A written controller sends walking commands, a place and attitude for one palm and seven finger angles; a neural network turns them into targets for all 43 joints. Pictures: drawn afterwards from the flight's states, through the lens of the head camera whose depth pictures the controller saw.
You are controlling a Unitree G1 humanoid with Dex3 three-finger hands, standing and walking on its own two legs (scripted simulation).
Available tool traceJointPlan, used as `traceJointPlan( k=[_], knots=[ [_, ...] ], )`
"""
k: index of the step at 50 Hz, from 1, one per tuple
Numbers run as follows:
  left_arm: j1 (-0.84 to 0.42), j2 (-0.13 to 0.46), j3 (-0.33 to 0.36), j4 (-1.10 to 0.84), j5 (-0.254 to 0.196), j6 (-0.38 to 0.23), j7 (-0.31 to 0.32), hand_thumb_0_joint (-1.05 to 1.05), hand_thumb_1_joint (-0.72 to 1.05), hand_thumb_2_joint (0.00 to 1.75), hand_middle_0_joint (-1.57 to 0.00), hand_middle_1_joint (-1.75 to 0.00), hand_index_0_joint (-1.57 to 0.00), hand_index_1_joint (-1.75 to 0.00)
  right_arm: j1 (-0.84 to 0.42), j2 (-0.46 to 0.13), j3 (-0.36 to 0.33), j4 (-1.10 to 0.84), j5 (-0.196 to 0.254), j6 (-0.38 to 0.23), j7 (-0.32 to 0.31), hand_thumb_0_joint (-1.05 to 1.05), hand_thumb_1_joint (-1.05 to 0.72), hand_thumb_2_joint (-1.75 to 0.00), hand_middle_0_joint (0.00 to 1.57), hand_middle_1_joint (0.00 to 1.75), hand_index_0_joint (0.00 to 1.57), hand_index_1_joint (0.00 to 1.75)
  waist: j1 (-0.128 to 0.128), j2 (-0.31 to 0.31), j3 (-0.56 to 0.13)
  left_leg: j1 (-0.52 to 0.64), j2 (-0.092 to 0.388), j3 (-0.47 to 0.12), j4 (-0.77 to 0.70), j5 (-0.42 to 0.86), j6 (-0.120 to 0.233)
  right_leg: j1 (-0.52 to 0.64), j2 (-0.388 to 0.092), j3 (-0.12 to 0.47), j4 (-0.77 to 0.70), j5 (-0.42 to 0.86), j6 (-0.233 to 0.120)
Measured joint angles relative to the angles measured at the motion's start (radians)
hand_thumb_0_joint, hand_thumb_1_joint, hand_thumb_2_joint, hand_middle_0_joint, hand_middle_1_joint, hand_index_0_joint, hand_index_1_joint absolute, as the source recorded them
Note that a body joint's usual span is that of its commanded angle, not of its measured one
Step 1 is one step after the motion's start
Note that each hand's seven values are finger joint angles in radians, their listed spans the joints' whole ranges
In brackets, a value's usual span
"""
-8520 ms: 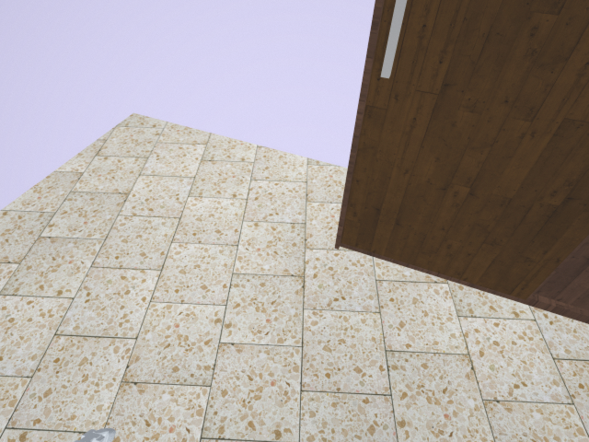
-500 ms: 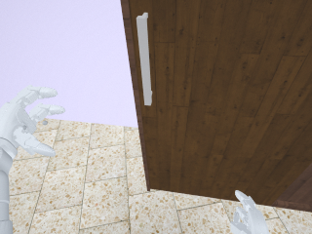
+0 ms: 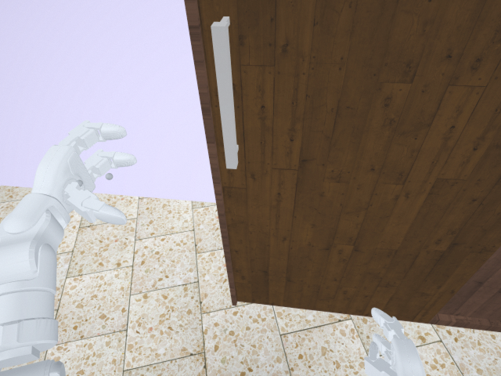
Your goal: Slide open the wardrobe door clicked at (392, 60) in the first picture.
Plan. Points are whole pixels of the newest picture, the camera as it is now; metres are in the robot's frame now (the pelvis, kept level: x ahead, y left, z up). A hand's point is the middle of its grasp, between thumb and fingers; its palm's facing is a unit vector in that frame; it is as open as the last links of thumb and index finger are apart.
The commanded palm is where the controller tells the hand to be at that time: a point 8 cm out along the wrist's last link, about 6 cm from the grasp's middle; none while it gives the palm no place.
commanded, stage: move the hooked fingers beside the handle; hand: left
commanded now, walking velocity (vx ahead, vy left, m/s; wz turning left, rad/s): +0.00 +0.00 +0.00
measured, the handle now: (229, 101) +0.55 +0.09 +0.20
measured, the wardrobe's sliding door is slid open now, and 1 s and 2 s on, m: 0.00 0.00 0.00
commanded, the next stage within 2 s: feel for the door with the fingertips in 2.00 s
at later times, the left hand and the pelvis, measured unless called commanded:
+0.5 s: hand (146, 156) +0.38 +0.20 +0.19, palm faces -0.03 -1.00 -0.01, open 14.0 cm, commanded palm +0.37 +0.25 +0.19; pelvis +0.00 +0.00 +0.00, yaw +0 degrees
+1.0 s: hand (183, 132) +0.46 +0.16 +0.18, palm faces -0.03 -1.00 +0.01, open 14.0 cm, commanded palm +0.44 +0.22 +0.18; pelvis +0.01 +0.00 +0.00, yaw -2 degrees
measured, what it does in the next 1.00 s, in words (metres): stands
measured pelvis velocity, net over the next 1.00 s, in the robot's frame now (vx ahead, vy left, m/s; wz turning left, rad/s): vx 0.01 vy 0.00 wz -0.03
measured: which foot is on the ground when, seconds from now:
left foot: down 0.00-1.00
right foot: down 0.00-1.00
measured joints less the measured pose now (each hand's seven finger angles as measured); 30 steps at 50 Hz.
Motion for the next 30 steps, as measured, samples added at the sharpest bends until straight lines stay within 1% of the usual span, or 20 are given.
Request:
traceJointPlan(
  k=[3,7,11,17,24,30],
  knots=[
    [-0.012,-0.008,-0.005,0.002,0.008,0.005,0.020,-0.01,-0.50,0.30,-0.30,-1.20,-0.30,-1.20,0.006,-0.001,-0.005,-0.004,0.001,0.008,0.002,0.01,-0.90,-0.89,0.20,0.30,0.20,0.30,-0.002,-0.001,0.000,0.001,0.000,0.004,-0.002,-0.002,0.001,-0.001,0.000,0.004,0.000,-0.001,0.001],
    [-0.023,-0.017,-0.010,0.010,0.010,0.006,0.031,-0.01,-0.50,0.30,-0.30,-1.20,-0.30,-1.20,0.011,-0.005,-0.009,0.002,0.001,0.022,0.003,0.01,-0.90,-0.89,0.20,0.30,0.20,0.30,-0.003,-0.005,-0.005,0.000,0.000,0.007,-0.003,-0.004,0.002,-0.004,-0.001,0.007,0.000,-0.003,0.002],
    [-0.052,-0.019,-0.023,0.037,0.023,0.012,0.049,-0.01,-0.50,0.30,-0.30,-1.20,-0.30,-1.20,0.014,-0.009,-0.014,0.008,0.002,0.033,-0.002,0.01,-0.90,-0.89,0.20,0.30,0.20,0.30,-0.004,-0.009,-0.003,-0.005,0.000,0.004,0.002,-0.006,0.002,-0.007,0.000,0.005,0.002,-0.005,0.002],
    [-0.094,-0.032,-0.048,0.067,0.030,-0.001,0.068,-0.01,-0.50,0.30,-0.30,-1.20,-0.30,-1.20,0.017,-0.012,-0.021,0.017,0.002,0.040,-0.005,0.01,-0.90,-0.89,0.20,0.30,0.20,0.30,-0.008,-0.011,-0.002,-0.010,-0.001,0.003,0.003,-0.007,0.003,-0.009,-0.001,0.004,0.001,-0.005,0.002],
    [-0.176,-0.045,-0.084,0.157,0.049,-0.003,0.104,-0.01,-0.50,0.30,-0.30,-1.20,-0.30,-1.20,0.014,-0.008,-0.020,0.027,0.001,0.055,-0.007,0.01,-0.90,-0.89,0.20,0.30,0.20,0.30,-0.024,-0.014,-0.004,-0.023,-0.001,0.003,0.003,-0.004,0.003,-0.024,-0.001,0.004,0.003,-0.003,0.002],
    [-0.252,-0.055,-0.098,0.253,0.064,-0.033,0.136,-0.01,-0.50,0.30,-0.30,-1.20,-0.30,-1.20,0.026,-0.005,-0.020,0.036,-0.004,0.066,-0.005,0.01,-0.90,-0.89,0.20,0.30,0.20,0.30,-0.039,-0.015,-0.003,-0.034,0.000,0.007,0.001,-0.003,0.002,-0.038,0.000,0.008,0.003,-0.001,0.002]
  ],
)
